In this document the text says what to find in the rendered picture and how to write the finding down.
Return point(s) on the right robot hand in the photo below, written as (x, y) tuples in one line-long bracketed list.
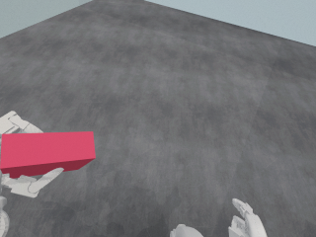
[(251, 227)]

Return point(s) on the sponge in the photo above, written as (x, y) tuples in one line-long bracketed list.
[(33, 154)]

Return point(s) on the left robot hand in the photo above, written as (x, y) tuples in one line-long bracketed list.
[(25, 186)]

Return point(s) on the robot left forearm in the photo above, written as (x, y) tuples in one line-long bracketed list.
[(4, 218)]

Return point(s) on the right robot thigh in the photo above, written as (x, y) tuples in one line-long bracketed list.
[(185, 231)]

